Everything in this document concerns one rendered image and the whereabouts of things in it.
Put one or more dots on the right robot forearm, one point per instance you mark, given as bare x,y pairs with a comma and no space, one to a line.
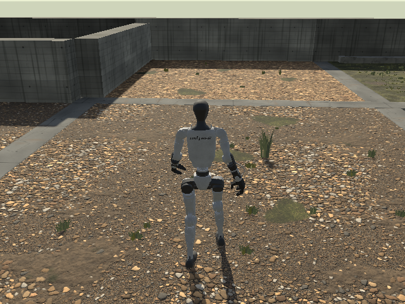
234,170

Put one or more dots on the robot right shin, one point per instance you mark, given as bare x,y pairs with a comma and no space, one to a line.
219,219

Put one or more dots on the robot left hand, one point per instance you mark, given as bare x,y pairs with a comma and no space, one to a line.
180,167

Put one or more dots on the left robot forearm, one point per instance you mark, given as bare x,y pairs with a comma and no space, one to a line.
174,163

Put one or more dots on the left robot upper arm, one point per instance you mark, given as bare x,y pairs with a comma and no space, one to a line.
179,141

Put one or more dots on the robot right hand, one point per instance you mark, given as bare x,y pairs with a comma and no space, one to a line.
241,186

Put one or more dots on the right robot upper arm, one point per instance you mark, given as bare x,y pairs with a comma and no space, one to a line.
224,143

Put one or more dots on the right robot foot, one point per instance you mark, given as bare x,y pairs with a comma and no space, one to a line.
220,240

